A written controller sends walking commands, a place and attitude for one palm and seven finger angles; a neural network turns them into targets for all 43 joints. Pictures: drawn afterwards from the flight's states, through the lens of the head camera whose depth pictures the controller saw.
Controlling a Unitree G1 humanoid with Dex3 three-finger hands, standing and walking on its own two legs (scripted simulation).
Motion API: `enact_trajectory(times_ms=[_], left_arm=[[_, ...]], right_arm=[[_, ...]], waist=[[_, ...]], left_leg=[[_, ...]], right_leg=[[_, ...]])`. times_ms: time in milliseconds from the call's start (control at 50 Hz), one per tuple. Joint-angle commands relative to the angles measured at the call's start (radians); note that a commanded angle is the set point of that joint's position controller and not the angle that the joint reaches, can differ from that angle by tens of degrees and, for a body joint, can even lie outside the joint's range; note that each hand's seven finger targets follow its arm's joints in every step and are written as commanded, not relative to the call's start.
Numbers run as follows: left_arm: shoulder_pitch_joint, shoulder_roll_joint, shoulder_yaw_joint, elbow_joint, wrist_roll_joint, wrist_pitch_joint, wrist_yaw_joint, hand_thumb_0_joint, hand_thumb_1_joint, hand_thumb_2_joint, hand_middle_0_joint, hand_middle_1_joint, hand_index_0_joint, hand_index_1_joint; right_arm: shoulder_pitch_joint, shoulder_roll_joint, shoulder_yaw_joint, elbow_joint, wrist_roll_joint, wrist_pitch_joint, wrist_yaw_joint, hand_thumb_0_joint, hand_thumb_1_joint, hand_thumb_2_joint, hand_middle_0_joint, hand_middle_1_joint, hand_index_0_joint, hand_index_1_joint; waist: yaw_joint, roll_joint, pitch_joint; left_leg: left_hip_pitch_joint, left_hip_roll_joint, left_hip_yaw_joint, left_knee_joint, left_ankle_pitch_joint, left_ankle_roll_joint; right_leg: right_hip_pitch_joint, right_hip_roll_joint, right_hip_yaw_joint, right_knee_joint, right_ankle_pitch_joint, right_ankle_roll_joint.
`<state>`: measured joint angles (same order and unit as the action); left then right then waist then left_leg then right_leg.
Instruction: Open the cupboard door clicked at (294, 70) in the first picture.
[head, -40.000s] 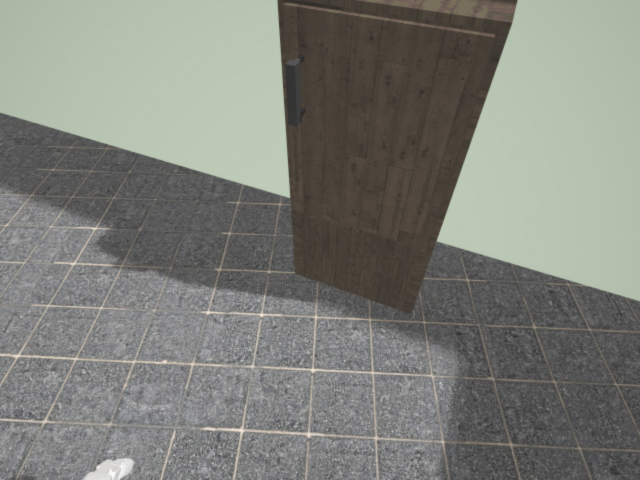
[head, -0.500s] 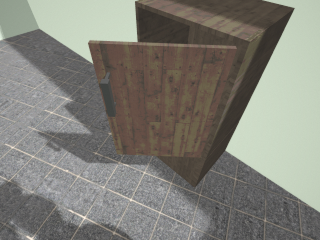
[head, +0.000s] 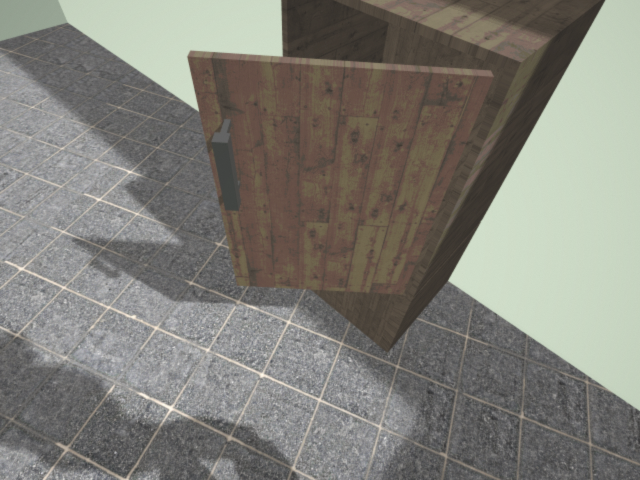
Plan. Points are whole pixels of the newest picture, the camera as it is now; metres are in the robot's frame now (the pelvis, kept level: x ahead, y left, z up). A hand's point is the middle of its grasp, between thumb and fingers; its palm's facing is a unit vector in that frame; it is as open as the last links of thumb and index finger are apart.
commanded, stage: come to a stop and stand still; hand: left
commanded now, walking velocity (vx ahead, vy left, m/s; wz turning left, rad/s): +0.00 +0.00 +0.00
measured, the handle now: (229, 166) +0.57 +0.18 +0.04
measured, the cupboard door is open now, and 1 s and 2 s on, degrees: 41 41 41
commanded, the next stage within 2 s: look again from close up in 1.62 s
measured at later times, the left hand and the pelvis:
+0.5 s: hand out of the picture -0.10 +0.20 -0.18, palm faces +0.02 -0.99 -0.15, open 7.4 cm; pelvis -0.09 +0.03 +0.00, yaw -1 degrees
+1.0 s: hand out of the picture -0.15 +0.23 -0.18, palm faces +0.05 -0.99 -0.10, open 7.4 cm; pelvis -0.14 +0.08 +0.00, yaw -1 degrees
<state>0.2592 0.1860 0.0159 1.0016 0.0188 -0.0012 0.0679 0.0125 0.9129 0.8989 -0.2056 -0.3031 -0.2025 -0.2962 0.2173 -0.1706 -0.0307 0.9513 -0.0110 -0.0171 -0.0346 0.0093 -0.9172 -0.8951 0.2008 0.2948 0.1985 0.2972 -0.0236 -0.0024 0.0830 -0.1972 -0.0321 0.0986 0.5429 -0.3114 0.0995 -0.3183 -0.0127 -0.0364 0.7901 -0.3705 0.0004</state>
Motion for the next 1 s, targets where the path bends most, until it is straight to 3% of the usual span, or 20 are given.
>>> enact_trajectory(times_ms=[0, 60, 120, 200, 260, 300, 340, 400, 500, 580, 620, 680, 720, 760, 800, 840, 860, 880, 920, 980], left_arm=[[0.002, 0.054, 0.021, -0.104, -0.003, 0.024, -0.007, 0.000, 0.900, 0.900, -0.200, -0.300, -0.200, -0.300], [0.036, 0.053, 0.016, -0.100, -0.005, 0.040, -0.025, 0.000, 0.900, 0.900, -0.200, -0.300, -0.200, -0.300], [0.043, 0.060, 0.017, -0.118, 0.005, 0.041, -0.033, 0.000, 0.900, 0.900, -0.200, -0.300, -0.200, -0.300], [0.104, 0.083, 0.021, -0.123, 0.013, 0.030, -0.030, 0.000, 0.900, 0.900, -0.200, -0.300, -0.200, -0.300], [0.111, 0.109, 0.019, -0.138, 0.010, 0.025, -0.026, 0.000, 0.900, 0.900, -0.200, -0.300, -0.200, -0.300], [0.064, 0.119, 0.023, -0.149, 0.007, 0.016, -0.027, 0.000, 0.900, 0.900, -0.200, -0.300, -0.200, -0.300], [0.079, 0.095, 0.020, -0.138, 0.005, 0.013, -0.027, 0.000, 0.900, 0.900, -0.200, -0.300, -0.200, -0.300], [0.169, 0.056, 0.017, -0.092, 0.005, 0.018, -0.033, 0.000, 0.900, 0.900, -0.200, -0.300, -0.200, -0.300], [0.278, 0.010, 0.015, -0.028, 0.012, 0.037, -0.034, 0.000, 0.900, 0.900, -0.200, -0.300, -0.200, -0.300], [0.360, -0.004, 0.012, 0.024, 0.010, 0.031, -0.026, 0.000, 0.900, 0.900, -0.200, -0.300, -0.200, -0.300], [0.401, 0.014, 0.014, 0.049, 0.008, 0.022, -0.020, 0.000, 0.900, 0.900, -0.200, -0.300, -0.200, -0.300], [0.227, 0.026, 0.012, 0.020, 0.003, -0.007, -0.018, 0.000, 0.900, 0.900, -0.200, -0.300, -0.200, -0.300], [0.089, 0.039, 0.023, -0.020, -0.002, -0.007, -0.012, 0.000, 0.900, 0.900, -0.200, -0.300, -0.200, -0.300], [0.046, 0.033, 0.020, -0.033, -0.005, -0.008, -0.014, 0.000, 0.900, 0.900, -0.200, -0.300, -0.200, -0.300], [0.132, -0.001, 0.007, -0.016, -0.002, -0.005, -0.023, 0.000, 0.900, 0.900, -0.200, -0.300, -0.200, -0.300], [0.234, -0.006, 0.016, 0.029, 0.003, 0.015, -0.027, 0.000, 0.900, 0.900, -0.200, -0.300, -0.200, -0.300], [0.270, -0.003, 0.019, 0.049, 0.011, 0.029, -0.026, 0.000, 0.900, 0.900, -0.200, -0.300, -0.200, -0.300], [0.284, 0.002, 0.020, 0.053, 0.014, 0.036, -0.027, 0.000, 0.900, 0.900, -0.200, -0.300, -0.200, -0.300], [0.329, 0.008, 0.035, 0.069, 0.012, 0.041, -0.025, 0.000, 0.900, 0.900, -0.200, -0.300, -0.200, -0.300], [0.451, 0.028, 0.054, 0.095, 0.009, 0.035, -0.024, 0.000, 0.900, 0.900, -0.200, -0.300, -0.200, -0.300]], right_arm=[[0.103, -0.114, -0.008, -0.053, -0.013, -0.001, -0.009, 0.000, -0.900, -0.900, 0.200, 0.300, 0.200, 0.300], [0.020, -0.126, -0.005, -0.096, -0.014, -0.001, 0.010, 0.000, -0.900, -0.900, 0.200, 0.300, 0.200, 0.300], [0.022, -0.149, -0.014, -0.104, -0.018, 0.007, 0.017, 0.000, -0.900, -0.900, 0.200, 0.300, 0.200, 0.300], [0.033, -0.149, -0.016, -0.098, -0.011, 0.016, 0.021, 0.000, -0.900, -0.900, 0.200, 0.300, 0.200, 0.300], [0.071, -0.125, -0.015, -0.092, -0.010, 0.032, 0.025, 0.000, -0.900, -0.900, 0.200, 0.300, 0.200, 0.300], [0.134, -0.120, -0.017, -0.068, -0.017, 0.032, 0.024, 0.000, -0.900, -0.900, 0.200, 0.300, 0.200, 0.300], [0.155, -0.119, -0.016, -0.046, -0.020, 0.026, 0.023, 0.000, -0.900, -0.900, 0.200, 0.300, 0.200, 0.300], [0.109, -0.133, -0.016, -0.032, -0.011, 0.016, 0.016, 0.000, -0.900, -0.900, 0.200, 0.300, 0.200, 0.300], [0.055, -0.139, -0.019, -0.024, -0.008, 0.024, 0.015, 0.000, -0.900, -0.900, 0.200, 0.300, 0.200, 0.300], [0.091, -0.123, -0.018, 0.019, -0.006, 0.035, 0.013, 0.000, -0.900, -0.900, 0.200, 0.300, 0.200, 0.300], [0.101, -0.099, -0.014, 0.034, 0.001, 0.038, 0.012, 0.000, -0.900, -0.900, 0.200, 0.300, 0.200, 0.300], [0.174, -0.045, -0.012, 0.064, 0.001, 0.045, 0.012, 0.000, -0.900, -0.900, 0.200, 0.300, 0.200, 0.300], [0.236, -0.034, -0.015, 0.092, -0.002, 0.051, 0.013, 0.000, -0.900, -0.900, 0.200, 0.300, 0.200, 0.300], [0.268, -0.020, -0.010, 0.102, 0.001, 0.040, 0.015, 0.000, -0.900, -0.900, 0.200, 0.300, 0.200, 0.300], [0.238, -0.038, -0.001, 0.098, -0.004, 0.011, 0.010, 0.000, -0.900, -0.900, 0.200, 0.300, 0.200, 0.300], [0.156, -0.085, -0.009, 0.077, -0.008, 0.003, 0.000, 0.000, -0.900, -0.900, 0.200, 0.300, 0.200, 0.300], [0.117, -0.107, -0.015, 0.067, -0.006, 0.005, -0.003, 0.000, -0.900, -0.900, 0.200, 0.300, 0.200, 0.300], [0.106, -0.106, -0.014, 0.056, -0.003, 0.005, -0.005, 0.000, -0.900, -0.900, 0.200, 0.300, 0.200, 0.300], [0.079, -0.099, -0.015, 0.053, -0.002, 0.006, -0.009, 0.000, -0.900, -0.900, 0.200, 0.300, 0.200, 0.300], [0.020, -0.106, -0.022, 0.043, -0.005, 0.019, -0.006, 0.000, -0.900, -0.900, 0.200, 0.300, 0.200, 0.300]], waist=[[0.024, 0.141, -0.066], [0.055, 0.111, 0.011], [0.053, 0.043, 0.044], [0.059, -0.028, 0.051], [0.019, -0.042, 0.062], [-0.015, -0.117, 0.003], [-0.013, -0.108, 0.001], [0.028, 0.094, -0.048], [0.066, 0.064, -0.019], [0.063, 0.044, 0.052], [0.055, 0.004, 0.050], [-0.033, -0.216, 0.018], [-0.077, -0.166, -0.006], [-0.089, -0.110, -0.013], [-0.029, 0.105, 0.058], [0.035, 0.198, 0.051], [0.055, 0.204, 0.043], [0.067, 0.165, 0.029], [0.094, 0.099, 0.014], [0.137, 0.143, 0.015]], left_leg=[[0.109, 0.243, -0.176, -0.112, 0.910, 0.078], [-0.173, 0.233, -0.209, -0.243, 0.307, 0.094], [-0.275, 0.253, -0.281, -0.316, -0.153, 0.086], [-0.370, 0.202, -0.281, -0.288, -0.393, 0.006], [-0.214, 0.090, -0.213, -0.224, -0.295, -0.063], [-0.116, 0.099, -0.222, -0.182, -0.274, -0.049], [-0.104, 0.112, -0.234, -0.202, -0.252, -0.038], [-0.179, 0.194, -0.307, -0.364, -0.346, -0.034], [-0.272, 0.234, -0.311, -0.434, -0.376, -0.007], [-0.239, 0.184, -0.274, -0.443, -0.324, -0.142], [-0.189, 0.114, -0.205, -0.395, -0.227, -0.171], [0.121, 0.044, -0.107, 0.010, 0.029, -0.096], [0.158, 0.032, -0.115, 0.167, 0.063, -0.086], [0.153, 0.060, -0.127, 0.095, 0.037, -0.081], [-0.014, 0.138, -0.268, -0.224, -0.133, -0.060], [-0.243, 0.241, -0.439, -0.457, -0.444, -0.045], [-0.278, 0.260, -0.485, -0.506, -0.476, -0.058], [-0.277, 0.261, -0.494, -0.516, -0.442, -0.070], [-0.261, 0.227, -0.405, -0.543, -0.303, -0.205], [-0.192, 0.136, -0.237, -0.567, -0.076, -0.243]], right_leg=[[-0.151, -0.014, 0.062, 0.183, -0.067, -0.020], [-0.004, -0.010, 0.028, 0.104, -0.033, -0.011], [0.051, -0.016, 0.024, -0.017, 0.016, -0.019], [0.154, -0.017, 0.063, -0.229, 0.036, -0.044], [-0.074, -0.085, 0.203, -0.393, -0.181, -0.108], [-0.146, -0.077, 0.211, -0.406, -0.249, -0.101], [-0.145, -0.057, 0.189, -0.384, -0.194, -0.086], [0.015, 0.016, 0.058, -0.202, 0.011, -0.046], [0.090, 0.022, 0.007, -0.103, -0.016, -0.044], [0.125, 0.016, 0.012, -0.348, -0.011, -0.066], [0.102, -0.024, 0.093, -0.441, -0.058, -0.101], [-0.258, -0.178, 0.285, -0.637, -0.313, -0.154], [-0.330, -0.196, 0.271, -0.653, -0.273, -0.155], [-0.317, -0.163, 0.201, -0.565, -0.217, -0.120], [-0.211, -0.050, 0.146, -0.377, -0.120, -0.063], [0.000, 0.017, 0.038, -0.182, -0.013, -0.038], [0.015, 0.028, 0.041, -0.042, -0.016, -0.037], [0.008, 0.023, 0.064, 0.051, -0.025, -0.039], [0.021, 0.022, 0.055, 0.111, -0.013, -0.034], [0.163, 0.039, -0.059, -0.116, -0.089, -0.030]])
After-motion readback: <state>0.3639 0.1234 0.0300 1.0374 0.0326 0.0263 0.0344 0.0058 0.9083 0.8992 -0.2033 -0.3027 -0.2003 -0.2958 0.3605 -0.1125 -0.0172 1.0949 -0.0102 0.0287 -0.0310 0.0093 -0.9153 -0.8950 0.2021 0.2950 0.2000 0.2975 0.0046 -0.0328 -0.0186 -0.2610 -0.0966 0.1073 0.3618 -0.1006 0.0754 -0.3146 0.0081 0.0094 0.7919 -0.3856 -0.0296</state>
